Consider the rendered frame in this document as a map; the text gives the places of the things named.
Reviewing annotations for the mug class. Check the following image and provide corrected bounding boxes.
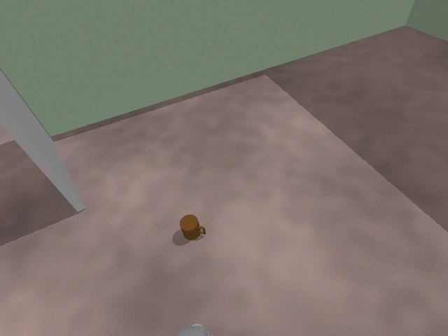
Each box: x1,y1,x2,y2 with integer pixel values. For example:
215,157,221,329
180,214,206,240

